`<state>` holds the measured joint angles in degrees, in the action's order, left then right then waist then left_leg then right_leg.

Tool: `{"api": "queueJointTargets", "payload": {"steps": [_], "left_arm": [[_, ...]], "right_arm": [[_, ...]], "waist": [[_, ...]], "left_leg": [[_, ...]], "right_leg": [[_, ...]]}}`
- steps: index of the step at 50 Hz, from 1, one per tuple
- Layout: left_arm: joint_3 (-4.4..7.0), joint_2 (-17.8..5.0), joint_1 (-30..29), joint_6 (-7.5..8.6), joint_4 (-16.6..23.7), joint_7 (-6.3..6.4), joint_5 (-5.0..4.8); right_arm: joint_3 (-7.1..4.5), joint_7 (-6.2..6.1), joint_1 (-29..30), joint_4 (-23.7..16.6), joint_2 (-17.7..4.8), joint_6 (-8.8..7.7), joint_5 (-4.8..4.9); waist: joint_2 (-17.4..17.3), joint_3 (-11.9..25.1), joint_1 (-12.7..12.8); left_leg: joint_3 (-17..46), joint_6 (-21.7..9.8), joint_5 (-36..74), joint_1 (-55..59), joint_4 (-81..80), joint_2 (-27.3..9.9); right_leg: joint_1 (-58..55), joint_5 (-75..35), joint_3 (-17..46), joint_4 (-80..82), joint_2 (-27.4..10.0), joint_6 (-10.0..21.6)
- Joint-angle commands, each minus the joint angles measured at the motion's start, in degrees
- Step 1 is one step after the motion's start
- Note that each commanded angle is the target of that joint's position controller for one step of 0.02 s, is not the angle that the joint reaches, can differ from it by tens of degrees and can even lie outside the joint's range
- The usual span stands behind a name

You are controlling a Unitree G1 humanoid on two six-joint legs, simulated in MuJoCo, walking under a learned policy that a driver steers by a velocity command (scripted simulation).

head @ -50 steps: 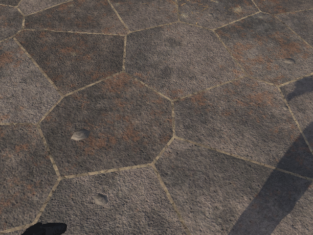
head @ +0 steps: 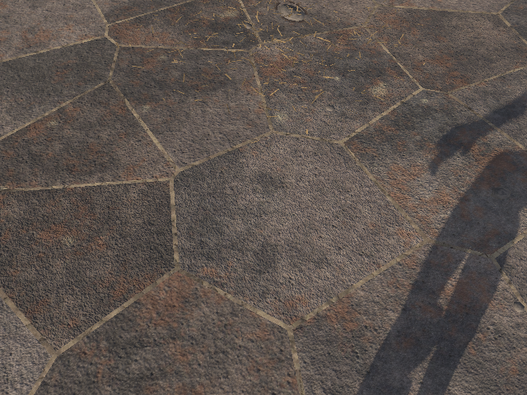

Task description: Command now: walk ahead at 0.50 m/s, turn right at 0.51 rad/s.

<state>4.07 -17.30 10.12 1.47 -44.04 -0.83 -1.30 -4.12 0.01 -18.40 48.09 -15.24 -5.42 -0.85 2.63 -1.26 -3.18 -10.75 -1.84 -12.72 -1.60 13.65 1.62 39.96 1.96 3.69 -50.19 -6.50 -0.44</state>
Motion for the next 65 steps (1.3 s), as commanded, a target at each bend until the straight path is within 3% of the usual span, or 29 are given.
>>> {"api": "queueJointTargets", "payload": {"steps": [1,6,8,9,10,11,12,13,14,16,20,25,31,34,35,36,37,38,40,45,48,53,56,57,58,59,60,61,65], "left_arm": [[-0.48,-0.61,-4.78,0.69,4.93,-1.2,0.2],[-0.09,-1.98,-9.08,0.47,8.69,-2.6,0.13],[1.28,-4.36,-3.93,0.09,8.38,-2.62,0.12],[2.74,-6.68,3.76,-0.01,6.58,-2.3,-0.06],[4.89,-10.86,13.72,-0.44,3.92,-1.31,-0.13],[6.1,-17.79,14.26,-0.5,3.54,-0.34,-0.7],[5.07,-15.93,14.85,0.65,6.1,-0.75,-0.05],[3.84,-11.57,13.41,1.53,5.68,-1.01,0.43],[3.27,-9.55,10.82,2.06,5.69,-0.95,0.2],[1.96,-5.76,3.65,2.26,7.36,-0.61,0.78],[2.33,-7.62,3.69,2.49,7.69,0.55,0.73],[2.19,-7.58,7.8,2.12,5.57,1.57,0.43],[2.19,-7.93,12.27,1.66,2.45,1.52,0.37],[1.81,-7.0,10.49,1.06,2.54,1.54,0.58],[0.82,-5.0,9.94,1.06,3.74,1.55,1.24],[-0.39,-1.03,17.85,1.91,4.01,1.49,0.32],[-0.29,-3.74,16.97,2.51,3.65,1.43,-0.24],[0.73,-7.54,10.82,2.78,4.58,1.27,-0.91],[0.54,-6.47,3.89,3.12,6.39,1.13,0.45],[-0.15,-1.95,5.74,2.13,5.88,1.42,1.54],[-0.98,-0.28,2.19,2.15,6.12,1.23,1.61],[-0.51,-1.89,-4.1,2.3,7.35,0.34,1.52],[0.41,-3.62,-0.25,2.7,5.8,0.19,2.39],[1.18,-6.72,1.89,2.81,5.45,0.69,2.88],[1.4,-9.25,3.55,2.43,5.85,1.2,3.76],[0.26,-4.46,5.34,1.5,5.07,1.32,3.42],[-0.78,-1.44,5.59,0.93,4.31,0.93,2.39],[-0.89,-1.71,3.39,0.64,3.83,0.61,1.93],[-0.21,-4.2,-7.75,-0.27,4.44,0.85,2.83]], "right_arm": [[-2.16,-0.69,3.25,-3.51,-9.43,-0.48,0.5],[-3.06,-0.87,1.21,-1.67,-11.72,1.63,1.97],[-3.52,-1.23,2.32,-1.99,-13.39,2.51,2.44],[-3.43,-1.36,3.41,-2.24,-13.47,2.96,2.72],[-2.75,-1.59,3.04,-2.75,-12.08,2.78,2.17],[-0.22,-1.05,-1.23,-5.77,-3.7,1.65,-0.57],[0.29,-0.31,1.45,-7.06,-5.27,-0.81,0.99],[-0.7,0.37,7.59,-8.61,-9.08,-2.28,3.38],[-0.33,0.37,9.1,-9.06,-8.59,-3.07,3.32],[-1.08,-0.24,8.35,-7.73,-9.47,-2.75,0.79],[-0.7,-0.18,8.76,-8.39,-6.94,-0.46,-0.12],[0.86,0.82,18.18,-10.19,-3.97,-0.63,0.43],[0.13,2.03,21.91,-12.02,-6.89,-1.75,1.1],[-1.43,1.67,11.35,-9.28,-9.59,-2.27,0.73],[-2.18,1.39,2.24,-8.06,-12.25,-2.4,-0.02],[-3.63,1.44,-4.72,-6.11,-17.12,-1.79,-0.35],[-2.57,1.96,-6.18,-4.81,-12.58,-1.45,1.61],[-1.53,1.79,-2.5,-5.43,-9.37,-1.19,1.97],[-0.42,1.58,3.37,-6.23,-6.91,-0.45,0.71],[-0.07,1.16,5.64,-4.9,-7.5,-0.97,0.4],[-0.46,0.37,5.22,-3.68,-9.16,0.11,0.83],[-0.22,-0.09,1.93,-0.88,-9.44,1.73,1.44],[0.03,-0.31,3.42,-0.24,-8.91,2.45,1.88],[0.48,-0.31,1.38,-0.08,-7.67,2.12,0.99],[1.62,0.03,-4.29,0.05,-4.58,1.35,-0.41],[2.66,0.07,-6.61,1.33,-2.64,1.63,0.05],[1.93,0.15,-3.3,0.98,-5.77,2.62,0.85],[1.46,-0.14,-0.69,0.37,-6.81,3.79,1.29],[1.26,-1.84,-0.15,1.66,-5.15,7.19,0.73]], "waist": [[-4.48,-3.23,0.01],[-5.57,-3.65,0.04],[-7.7,0.87,3.77],[-7.1,4.87,8.36],[-4.08,10.07,12.9],[11.81,13.03,7.33],[8.81,23.37,8.99],[4.0,16.74,10.77],[1.47,10.96,8.92],[-1.26,5.55,4.08],[-1.41,3.09,2.3],[1.46,1.03,6.73],[2.85,-0.86,7.83],[3.31,4.36,1.99],[-0.2,12.66,-2.03],[-15.6,20.81,-0.61],[-17.87,20.07,-1.77],[-11.46,10.66,-2.47],[-5.35,1.98,-0.14],[-7.2,2.02,4.12],[-7.61,4.06,2.96],[-7.89,4.29,0.82],[-6.56,5.39,3.89],[-3.28,7.89,3.94],[4.47,14.24,1.6],[10.02,20.07,3.33],[8.08,18.33,4.49],[5.41,14.36,4.07],[5.96,6.62,0.12]], "left_leg": [[3.41,-7.7,16.6,-2.24,-6.83,-16.39],[0.09,-5.74,30.16,7.1,-0.22,-18.77],[-1.53,-4.35,49.25,8.06,10.1,-18.3],[-3.03,-2.92,52.39,5.31,20.71,-16.6],[-3.43,-0.39,42.03,-5.56,35.99,-14.23],[-1.74,3.63,-9.21,-31.6,57.04,-4.3],[13.46,3.9,-22.7,-40.88,67.39,1.32],[16.5,2.36,-17.54,-46.64,67.23,-2.27],[16.05,1.12,-12.59,-46.03,62.51,-4.82],[16.24,1.47,-7.14,-37.76,53.35,-8.17],[14.29,4.63,-1.62,-33.26,43.14,-7.48],[12.48,5.67,19.05,-27.72,22.28,-4.32],[13.51,1.82,13.62,-29.48,14.93,-3.65],[11.02,-2.2,10.87,-15.1,11.83,-1.95],[18.53,-6.02,12.61,-0.11,14.18,-9.29],[42.58,-15.65,2.92,21.09,11.29,-21.34],[55.26,-16.91,-11.28,22.78,3.77,-24.12],[48.46,-14.05,-15.45,15.67,2.57,-22.29],[36.31,-11.7,-6.06,1.7,0.12,-17.43],[21.1,-11.84,36.67,-7.76,-0.68,-13.7],[14.33,-9.84,42.46,-8.96,0.02,-10.81],[15.12,-8.26,35.22,-4.5,3.22,-11.99],[15.97,-5.56,30.62,-4.13,10.99,-10.6],[14.45,-2.88,26.17,-6.84,16.36,-7.47],[12.77,0.33,7.95,-16.8,25.64,-3.62],[13.06,3.04,-18.27,-21.24,35.08,-1.61],[14.95,4.32,-28.07,-23.7,39.59,-2.42],[15.28,4.88,-27.67,-25.96,41.41,-3.62],[12.93,6.19,-14.49,-15.36,30.55,-4.72]], "right_leg": [[-1.24,-5.17,-2.2,7.4,-0.42,0.71],[-1.88,3.52,-6.45,13.39,2.16,4.22],[-10.88,9.43,-9.98,13.24,6.44,6.69],[-21.43,7.89,-10.99,16.27,9.17,8.55],[-38.62,5.35,-6.13,18.68,8.57,11.11],[-57.33,9.51,22.87,21.85,-6.34,20.01],[-63.98,19.09,46.34,32.18,-13.53,26.78],[-60.83,17.07,38.9,34.03,-12.03,23.06],[-53.09,13.44,31.01,33.64,-9.48,20.73],[-38.48,1.24,21.17,34.73,-5.33,17.92],[-28.5,-8.21,14.65,37.54,-2.59,18.04],[-25.04,-0.97,8.39,37.67,1.35,13.46],[-36.06,-0.86,14.42,32.19,-4.38,12.26],[-37.3,-18.02,12.26,20.65,-1.28,9.59],[-30.37,-12.66,9.22,6.58,2.0,7.5],[-9.32,11.97,3.35,-14.86,11.16,2.41],[0.94,30.66,6.25,-22.47,11.14,1.87],[5.14,26.83,6.68,-25.18,7.86,2.24],[3.42,19.18,2.71,-19.45,3.26,2.28],[-6.06,15.15,-0.61,-5.58,1.7,-0.87],[-11.59,3.75,-2.62,6.55,3.02,-1.37],[-15.37,-3.52,-1.76,17.76,5.09,0.13],[-23.64,-7.6,-2.44,26.16,6.27,2.93],[-31.28,-25.73,0.96,26.23,2.23,4.94],[-46.05,-45.59,10.03,20.77,-7.51,11.38],[-50.2,-46.46,17.34,21.52,-14.23,18.4],[-47.05,-36.35,19.27,23.96,-13.47,18.62],[-42.77,-24.55,18.46,26.26,-11.86,16.7],[-22.11,-1.57,10.23,33.57,-5.46,11.56]]}}
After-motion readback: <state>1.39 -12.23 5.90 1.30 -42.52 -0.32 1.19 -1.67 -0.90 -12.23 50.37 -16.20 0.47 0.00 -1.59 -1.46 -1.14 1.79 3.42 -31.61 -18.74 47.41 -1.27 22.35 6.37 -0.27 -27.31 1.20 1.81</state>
